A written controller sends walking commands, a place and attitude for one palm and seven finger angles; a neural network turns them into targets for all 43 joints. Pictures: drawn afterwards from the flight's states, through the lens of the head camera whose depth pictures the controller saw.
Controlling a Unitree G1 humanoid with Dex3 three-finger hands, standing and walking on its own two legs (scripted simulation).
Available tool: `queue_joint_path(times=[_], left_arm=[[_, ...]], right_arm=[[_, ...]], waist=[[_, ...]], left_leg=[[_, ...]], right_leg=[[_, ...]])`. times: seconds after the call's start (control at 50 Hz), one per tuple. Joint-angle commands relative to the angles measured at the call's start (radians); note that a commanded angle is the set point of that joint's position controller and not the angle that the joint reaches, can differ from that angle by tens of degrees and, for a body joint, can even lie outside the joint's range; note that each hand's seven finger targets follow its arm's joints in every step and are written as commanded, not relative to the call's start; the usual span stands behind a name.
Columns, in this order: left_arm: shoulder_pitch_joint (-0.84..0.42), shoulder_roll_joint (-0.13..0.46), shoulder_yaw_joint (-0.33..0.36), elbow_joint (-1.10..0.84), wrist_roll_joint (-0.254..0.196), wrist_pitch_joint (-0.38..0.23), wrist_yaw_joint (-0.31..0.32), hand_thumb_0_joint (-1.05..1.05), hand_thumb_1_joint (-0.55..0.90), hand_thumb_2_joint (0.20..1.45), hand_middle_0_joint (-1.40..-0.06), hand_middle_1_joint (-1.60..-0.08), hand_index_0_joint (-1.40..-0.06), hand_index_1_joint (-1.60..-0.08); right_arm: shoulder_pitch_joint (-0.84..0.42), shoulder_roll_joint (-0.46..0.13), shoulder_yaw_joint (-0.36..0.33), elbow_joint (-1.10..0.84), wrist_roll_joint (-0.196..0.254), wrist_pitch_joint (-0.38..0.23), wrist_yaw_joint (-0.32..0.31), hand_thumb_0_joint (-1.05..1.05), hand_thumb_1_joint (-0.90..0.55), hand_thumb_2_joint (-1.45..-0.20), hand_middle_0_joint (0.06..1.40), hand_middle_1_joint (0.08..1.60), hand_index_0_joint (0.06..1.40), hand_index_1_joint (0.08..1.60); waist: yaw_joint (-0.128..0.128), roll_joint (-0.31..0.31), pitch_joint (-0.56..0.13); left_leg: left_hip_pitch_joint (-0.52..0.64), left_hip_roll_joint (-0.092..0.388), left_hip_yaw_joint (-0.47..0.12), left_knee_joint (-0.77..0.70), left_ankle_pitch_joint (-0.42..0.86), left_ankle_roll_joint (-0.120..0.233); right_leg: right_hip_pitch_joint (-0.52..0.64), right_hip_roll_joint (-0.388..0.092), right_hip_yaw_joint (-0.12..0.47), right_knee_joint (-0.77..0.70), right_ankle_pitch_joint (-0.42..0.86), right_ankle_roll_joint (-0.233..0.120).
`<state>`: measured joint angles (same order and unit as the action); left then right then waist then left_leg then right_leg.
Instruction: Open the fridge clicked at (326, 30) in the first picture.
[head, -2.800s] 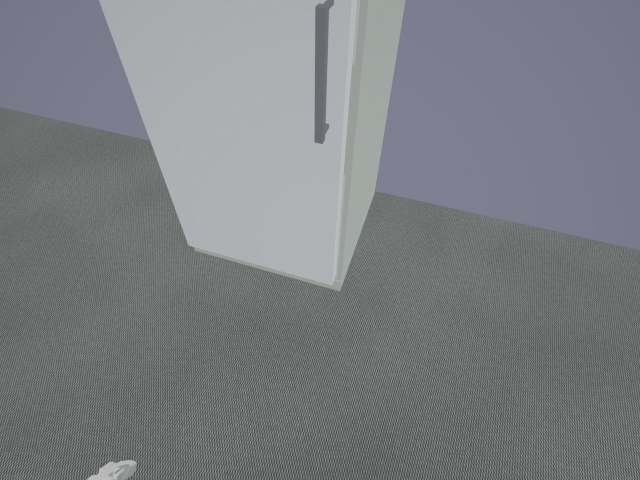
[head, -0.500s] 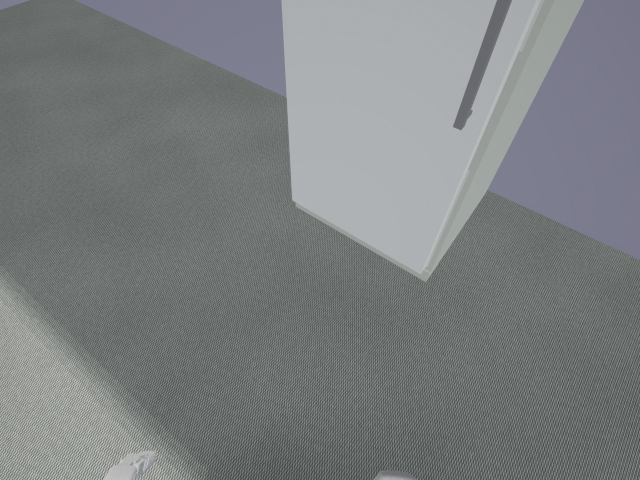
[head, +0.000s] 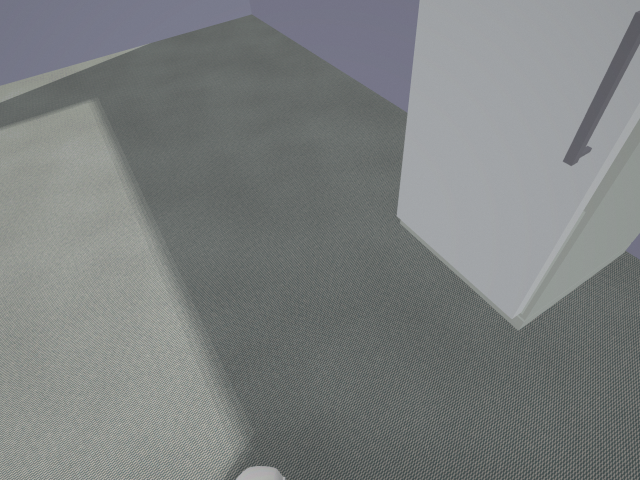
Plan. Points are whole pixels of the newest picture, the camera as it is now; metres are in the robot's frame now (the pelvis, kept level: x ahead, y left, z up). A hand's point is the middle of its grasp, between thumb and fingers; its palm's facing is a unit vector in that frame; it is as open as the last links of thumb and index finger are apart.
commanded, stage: walk to a spot facing it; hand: right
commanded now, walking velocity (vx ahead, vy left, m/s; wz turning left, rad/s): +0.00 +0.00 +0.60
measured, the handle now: (609, 94) +0.74 -0.48 +0.09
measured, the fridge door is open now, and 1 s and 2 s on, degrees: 0 0 0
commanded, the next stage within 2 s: none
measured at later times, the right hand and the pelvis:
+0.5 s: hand out of the picture +0.14 -0.11 -0.17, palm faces -0.26 +0.94 -0.21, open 7.4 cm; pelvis +0.06 +0.06 +0.00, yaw +18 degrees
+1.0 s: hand (417, 328) +0.41 -0.14 -0.18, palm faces -0.43 +0.88 -0.18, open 7.4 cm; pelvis +0.27 +0.01 +0.00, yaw +33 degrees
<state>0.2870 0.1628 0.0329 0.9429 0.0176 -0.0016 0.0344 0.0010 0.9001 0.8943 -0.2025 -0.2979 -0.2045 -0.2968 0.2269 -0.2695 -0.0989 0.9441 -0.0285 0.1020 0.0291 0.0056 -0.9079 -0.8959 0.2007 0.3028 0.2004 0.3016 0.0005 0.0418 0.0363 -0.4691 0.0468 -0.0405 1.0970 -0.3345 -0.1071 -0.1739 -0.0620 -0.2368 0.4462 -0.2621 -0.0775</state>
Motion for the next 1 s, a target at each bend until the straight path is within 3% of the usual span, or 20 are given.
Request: queue_joint_path(times=[0.0, 0.12, 0.18, 0.22, 0.24, 0.26, 0.28, 0.3, 0.4, 0.46, 0.6, 0.62, 0.66, 0.68, 0.7, 0.72, 0.74, 0.78, 0.84, 0.98], left_arm=[[0.049, 0.203, 0.057, -0.035, 0.002, -0.021, 0.012, 0.000, 0.900, 0.900, -0.200, -0.300, -0.200, -0.300], [0.051, 0.229, 0.070, -0.005, 0.014, -0.022, -0.002, 0.000, 0.900, 0.900, -0.200, -0.300, -0.200, -0.300], [0.055, 0.239, 0.073, 0.009, 0.018, -0.023, -0.011, 0.000, 0.900, 0.900, -0.200, -0.300, -0.200, -0.300], [0.029, 0.238, 0.070, 0.006, 0.019, -0.019, -0.016, 0.000, 0.900, 0.900, -0.200, -0.300, -0.200, -0.300], [0.020, 0.215, 0.063, -0.003, 0.013, -0.016, -0.023, 0.000, 0.900, 0.900, -0.200, -0.300, -0.200, -0.300], [-0.009, 0.144, 0.041, -0.052, 0.000, -0.012, -0.034, 0.000, 0.900, 0.900, -0.200, -0.300, -0.200, -0.300], [-0.141, 0.155, 0.033, -0.116, 0.015, -0.009, -0.041, 0.000, 0.900, 0.900, -0.200, -0.300, -0.200, -0.300], [-0.162, 0.167, 0.043, -0.123, 0.018, -0.010, -0.046, 0.000, 0.900, 0.900, -0.200, -0.300, -0.200, -0.300], [-0.072, 0.149, 0.053, -0.058, 0.020, -0.015, -0.056, 0.000, 0.900, 0.900, -0.200, -0.300, -0.200, -0.300], [-0.115, 0.129, 0.049, -0.074, 0.014, -0.015, -0.059, 0.000, 0.900, 0.900, -0.200, -0.300, -0.200, -0.300], [-0.235, 0.100, 0.035, -0.128, 0.002, -0.041, -0.069, 0.000, 0.900, 0.900, -0.200, -0.300, -0.200, -0.300], [-0.207, 0.109, 0.036, -0.122, 0.000, -0.048, -0.064, 0.000, 0.900, 0.900, -0.200, -0.300, -0.200, -0.300], [0.022, 0.160, 0.050, -0.045, 0.006, -0.063, -0.040, 0.000, 0.900, 0.900, -0.200, -0.300, -0.200, -0.300], [0.192, 0.263, 0.075, 0.003, 0.015, -0.067, -0.025, 0.000, 0.900, 0.900, -0.200, -0.300, -0.200, -0.300], [0.275, 0.366, 0.095, 0.022, 0.021, -0.071, -0.019, 0.000, 0.900, 0.900, -0.200, -0.300, -0.200, -0.300], [0.240, 0.348, 0.079, 0.018, 0.008, -0.057, -0.016, 0.000, 0.900, 0.900, -0.200, -0.300, -0.200, -0.300], [0.116, 0.275, 0.065, 0.002, 0.007, -0.058, -0.012, 0.000, 0.900, 0.900, -0.200, -0.300, -0.200, -0.300], [-0.021, 0.167, 0.035, -0.032, 0.004, -0.075, -0.010, 0.000, 0.900, 0.900, -0.200, -0.300, -0.200, -0.300], [-0.018, 0.105, 0.026, -0.003, 0.000, -0.088, -0.005, 0.000, 0.900, 0.900, -0.200, -0.300, -0.200, -0.300], [0.062, 0.088, 0.039, 0.022, -0.005, -0.095, -0.001, 0.000, 0.900, 0.900, -0.200, -0.300, -0.200, -0.300]], right_arm=[[-0.105, -0.033, -0.004, -0.107, 0.003, -0.026, 0.004, 0.000, -0.900, -0.900, 0.200, 0.300, 0.200, 0.300], [-0.145, -0.008, 0.002, -0.126, -0.002, -0.039, 0.019, 0.000, -0.900, -0.900, 0.200, 0.300, 0.200, 0.300], [-0.132, -0.003, 0.000, -0.124, -0.003, -0.051, 0.019, 0.000, -0.900, -0.900, 0.200, 0.300, 0.200, 0.300], [-0.024, -0.009, -0.006, -0.083, 0.000, -0.064, 0.013, 0.000, -0.900, -0.900, 0.200, 0.300, 0.200, 0.300], [0.072, -0.052, -0.015, -0.050, -0.002, -0.077, 0.005, 0.000, -0.900, -0.900, 0.200, 0.300, 0.200, 0.300], [0.165, -0.168, -0.031, -0.023, -0.008, -0.094, -0.010, 0.000, -0.900, -0.900, 0.200, 0.300, 0.200, 0.300], [0.235, -0.208, -0.036, -0.004, 0.010, -0.093, -0.030, 0.000, -0.900, -0.900, 0.200, 0.300, 0.200, 0.300], [0.208, -0.184, -0.031, -0.012, 0.012, -0.097, -0.040, 0.000, -0.900, -0.900, 0.200, 0.300, 0.200, 0.300], [0.081, -0.077, 0.009, -0.031, 0.009, -0.150, -0.034, 0.000, -0.900, -0.900, 0.200, 0.300, 0.200, 0.300], [0.153, -0.073, 0.015, 0.001, 0.008, -0.168, -0.033, 0.000, -0.900, -0.900, 0.200, 0.300, 0.200, 0.300], [0.186, -0.090, 0.012, 0.041, -0.001, -0.169, -0.045, 0.000, -0.900, -0.900, 0.200, 0.300, 0.200, 0.300], [0.170, -0.100, 0.008, 0.040, -0.001, -0.168, -0.046, 0.000, -0.900, -0.900, 0.200, 0.300, 0.200, 0.300], [0.147, -0.102, -0.001, 0.045, 0.007, -0.170, -0.046, 0.000, -0.900, -0.900, 0.200, 0.300, 0.200, 0.300], [0.164, -0.054, 0.000, 0.042, 0.014, -0.168, -0.039, 0.000, -0.900, -0.900, 0.200, 0.300, 0.200, 0.300], [0.238, 0.007, 0.007, 0.026, 0.027, -0.160, -0.023, 0.000, -0.900, -0.900, 0.200, 0.300, 0.200, 0.300], [0.201, -0.016, 0.006, 0.019, 0.020, -0.155, -0.027, 0.000, -0.900, -0.900, 0.200, 0.300, 0.200, 0.300], [0.186, -0.025, 0.001, 0.037, 0.016, -0.144, -0.028, 0.000, -0.900, -0.900, 0.200, 0.300, 0.200, 0.300], [0.114, -0.001, -0.002, 0.036, 0.003, -0.136, 0.000, 0.000, -0.900, -0.900, 0.200, 0.300, 0.200, 0.300], [0.205, 0.057, -0.004, 0.066, -0.003, -0.090, 0.000, 0.000, -0.900, -0.900, 0.200, 0.300, 0.200, 0.300], [0.107, 0.057, -0.024, 0.005, -0.006, -0.065, 0.002, 0.000, -0.900, -0.900, 0.200, 0.300, 0.200, 0.300]], waist=[[0.042, -0.185, -0.002], [0.060, -0.199, -0.026], [0.049, -0.164, -0.027], [-0.013, -0.108, -0.058], [-0.058, 0.000, -0.091], [-0.107, 0.299, -0.095], [-0.150, 0.301, -0.016], [-0.119, 0.148, 0.034], [0.001, 0.084, 0.102], [-0.010, 0.093, 0.100], [-0.033, 0.123, 0.080], [-0.015, 0.123, 0.060], [0.085, 0.056, -0.071], [0.149, -0.143, -0.196], [0.137, -0.462, -0.302], [0.127, -0.382, -0.263], [0.079, -0.343, -0.185], [0.024, -0.172, 0.019], [-0.042, -0.213, 0.044], [-0.037, -0.110, 0.058]], left_leg=[[-0.121, 0.027, 0.043, -0.086, -0.055, 0.012], [0.016, 0.029, 0.114, -0.308, -0.115, 0.063], [0.108, 0.002, 0.152, -0.425, -0.135, 0.092], [0.306, -0.028, 0.193, -0.592, -0.044, 0.116], [0.477, 0.021, 0.130, -0.699, -0.048, 0.146], [0.648, 0.258, -0.269, -0.860, -0.281, 0.246], [0.572, 0.364, -0.525, -0.948, -0.236, 0.319], [0.538, 0.355, -0.438, -0.953, -0.236, 0.332], [0.367, 0.183, -0.152, -0.911, 0.147, 0.253], [0.370, 0.160, -0.134, -0.892, 0.340, 0.258], [0.354, 0.157, -0.158, -0.839, 0.377, 0.245], [0.347, 0.161, -0.164, -0.802, 0.430, 0.245], [0.286, 0.096, -0.123, -0.532, 0.545, 0.202], [0.174, 0.014, -0.063, -0.273, 0.324, 0.168], [-0.075, -0.118, 0.046, 0.071, -0.238, 0.116], [-0.105, -0.080, -0.043, 0.208, -0.237, 0.135], [-0.113, -0.027, -0.057, 0.277, -0.126, 0.135], [-0.113, 0.045, -0.008, 0.251, 0.026, 0.124], [-0.042, 0.028, 0.007, 0.225, 0.129, 0.108], [-0.260, 0.058, 0.005, 0.206, 0.272, 0.080]], right_leg=[[0.124, -0.310, 0.225, -0.172, 0.228, -0.070], [0.053, -0.364, 0.185, -0.226, -0.217, -0.046], [0.013, -0.372, 0.159, -0.206, -0.286, -0.019], [-0.074, -0.341, 0.085, -0.066, -0.295, 0.027], [-0.187, -0.288, 0.001, 0.121, -0.284, 0.075], [-0.483, -0.150, -0.067, 0.432, -0.387, 0.133], [-0.643, -0.073, 0.055, 0.615, -0.378, 0.143], [-0.672, -0.097, 0.143, 0.669, -0.268, 0.132], [-0.536, -0.104, 0.164, 0.631, -0.004, 0.162], [-0.522, -0.085, 0.147, 0.573, 0.047, 0.170], [-0.344, -0.040, 0.134, 0.281, 0.057, 0.130], [-0.267, -0.025, 0.133, 0.231, 0.037, 0.118], [0.078, 0.012, 0.128, 0.078, 0.099, 0.104], [0.315, -0.126, 0.253, 0.052, 0.064, 0.085], [0.483, -0.434, 0.646, -0.067, 0.034, 0.010], [0.361, -0.468, 0.745, -0.182, -0.105, -0.017], [0.231, -0.437, 0.667, -0.246, -0.255, 0.045], [-0.018, -0.350, 0.465, -0.265, -0.205, 0.064], [-0.141, -0.256, 0.217, -0.268, -0.060, 0.160], [-0.022, -0.280, 0.124, -0.299, 0.006, 0.122]])
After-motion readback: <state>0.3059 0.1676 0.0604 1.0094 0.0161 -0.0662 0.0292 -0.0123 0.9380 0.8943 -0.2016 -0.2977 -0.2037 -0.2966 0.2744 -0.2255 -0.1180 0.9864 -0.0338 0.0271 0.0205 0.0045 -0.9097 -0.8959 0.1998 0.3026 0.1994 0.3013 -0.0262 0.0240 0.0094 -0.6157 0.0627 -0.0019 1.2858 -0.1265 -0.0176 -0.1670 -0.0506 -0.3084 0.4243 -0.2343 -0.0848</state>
